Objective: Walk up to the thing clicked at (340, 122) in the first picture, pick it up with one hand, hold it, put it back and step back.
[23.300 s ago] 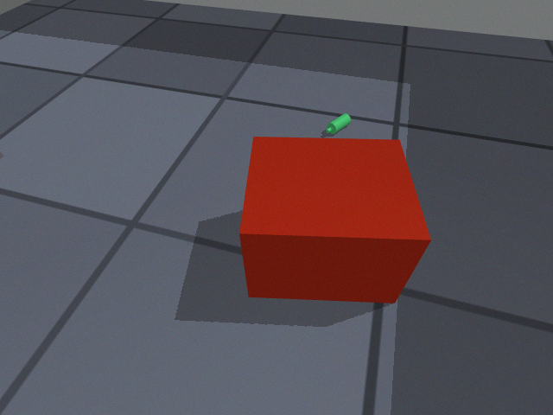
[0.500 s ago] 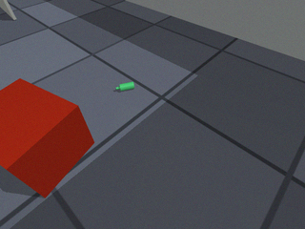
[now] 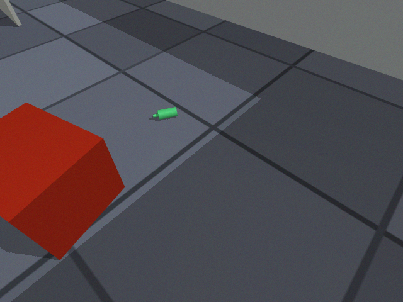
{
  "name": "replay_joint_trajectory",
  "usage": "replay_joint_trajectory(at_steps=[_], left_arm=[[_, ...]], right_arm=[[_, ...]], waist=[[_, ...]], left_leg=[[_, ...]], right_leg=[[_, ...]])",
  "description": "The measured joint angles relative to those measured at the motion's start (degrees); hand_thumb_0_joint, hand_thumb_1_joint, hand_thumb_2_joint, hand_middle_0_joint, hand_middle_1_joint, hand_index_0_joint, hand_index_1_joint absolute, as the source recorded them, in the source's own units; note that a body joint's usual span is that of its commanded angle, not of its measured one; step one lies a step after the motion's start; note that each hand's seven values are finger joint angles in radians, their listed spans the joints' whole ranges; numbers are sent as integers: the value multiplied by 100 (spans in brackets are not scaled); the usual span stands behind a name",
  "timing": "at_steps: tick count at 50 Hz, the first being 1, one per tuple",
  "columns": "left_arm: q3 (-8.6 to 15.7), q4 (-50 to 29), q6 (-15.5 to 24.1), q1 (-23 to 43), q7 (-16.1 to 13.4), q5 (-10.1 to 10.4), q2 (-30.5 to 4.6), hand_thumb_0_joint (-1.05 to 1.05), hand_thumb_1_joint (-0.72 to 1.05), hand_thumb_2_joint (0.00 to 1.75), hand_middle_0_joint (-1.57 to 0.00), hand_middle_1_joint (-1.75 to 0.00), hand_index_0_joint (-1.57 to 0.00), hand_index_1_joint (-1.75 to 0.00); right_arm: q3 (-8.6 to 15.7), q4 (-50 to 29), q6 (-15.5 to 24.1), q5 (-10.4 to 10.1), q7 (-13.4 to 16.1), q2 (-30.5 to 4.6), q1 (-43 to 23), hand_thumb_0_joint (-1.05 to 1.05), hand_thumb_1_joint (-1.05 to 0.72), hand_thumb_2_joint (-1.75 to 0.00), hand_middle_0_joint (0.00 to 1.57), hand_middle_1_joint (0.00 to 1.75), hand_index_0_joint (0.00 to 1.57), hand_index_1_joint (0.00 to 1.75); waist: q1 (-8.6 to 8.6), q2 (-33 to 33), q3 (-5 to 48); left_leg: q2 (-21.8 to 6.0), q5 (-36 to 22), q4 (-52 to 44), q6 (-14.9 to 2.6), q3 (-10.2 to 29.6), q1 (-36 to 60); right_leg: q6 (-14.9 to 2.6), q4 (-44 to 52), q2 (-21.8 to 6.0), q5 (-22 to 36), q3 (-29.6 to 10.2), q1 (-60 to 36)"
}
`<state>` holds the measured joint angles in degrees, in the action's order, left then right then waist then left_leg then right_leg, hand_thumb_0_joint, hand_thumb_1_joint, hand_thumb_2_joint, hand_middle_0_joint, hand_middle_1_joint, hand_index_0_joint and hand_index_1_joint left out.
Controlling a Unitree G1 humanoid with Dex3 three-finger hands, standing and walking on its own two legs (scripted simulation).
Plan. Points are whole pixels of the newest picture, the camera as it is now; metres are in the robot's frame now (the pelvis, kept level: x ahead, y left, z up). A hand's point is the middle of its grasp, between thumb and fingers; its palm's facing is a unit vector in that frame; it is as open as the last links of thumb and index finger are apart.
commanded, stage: stand
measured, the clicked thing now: (164, 113) +1.50 +0.29 -0.75
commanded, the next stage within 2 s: walk up in 0.76 s
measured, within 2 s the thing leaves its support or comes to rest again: neither
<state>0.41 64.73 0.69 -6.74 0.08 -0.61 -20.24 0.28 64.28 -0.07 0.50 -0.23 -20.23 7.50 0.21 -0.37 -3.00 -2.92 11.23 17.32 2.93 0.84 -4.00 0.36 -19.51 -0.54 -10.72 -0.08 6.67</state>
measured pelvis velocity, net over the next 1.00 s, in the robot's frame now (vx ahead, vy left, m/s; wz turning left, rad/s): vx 0.04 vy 0.03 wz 0.02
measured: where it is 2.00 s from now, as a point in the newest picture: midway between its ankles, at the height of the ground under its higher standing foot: (202, 252)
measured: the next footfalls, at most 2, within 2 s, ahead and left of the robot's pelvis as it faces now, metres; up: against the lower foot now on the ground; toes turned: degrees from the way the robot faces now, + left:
left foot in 1.02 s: +0.13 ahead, +0.17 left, +0.00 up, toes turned +4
right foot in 1.46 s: +0.40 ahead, -0.11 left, +0.00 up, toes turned -7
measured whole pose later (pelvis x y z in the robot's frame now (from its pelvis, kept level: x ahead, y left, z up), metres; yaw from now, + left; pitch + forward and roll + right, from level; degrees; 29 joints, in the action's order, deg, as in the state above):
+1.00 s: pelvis +0.04 +0.03 -0.01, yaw +1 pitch -2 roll -2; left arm 4.6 58.3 2.3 -13.5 3.7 -2.7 -23.3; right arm 5.3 58.9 1.5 2.1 -3.9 -25.1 12.0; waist -2.4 -1.3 -2.2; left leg -3.8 25.1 37.2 -1.2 -0.9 -18.1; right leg -0.9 -24.3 -1.4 -17.7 0.1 5.1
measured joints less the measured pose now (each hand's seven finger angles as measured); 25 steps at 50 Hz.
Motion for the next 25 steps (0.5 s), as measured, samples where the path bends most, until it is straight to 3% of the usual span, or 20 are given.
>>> replay_joint_trajectory(at_steps=[25], left_arm=[[-8,-12,10,-10,-3,4,-1,0,91,90,-20,-30,-20,-30]], right_arm=[[-21,-57,4,-4,-1,-8,-45,1,-91,-90,20,30,21,30]], waist=[[-11,-7,-12]], left_leg=[[-24,24,35,14,0,-25]], right_leg=[[-11,-6,23,-6,0,14]])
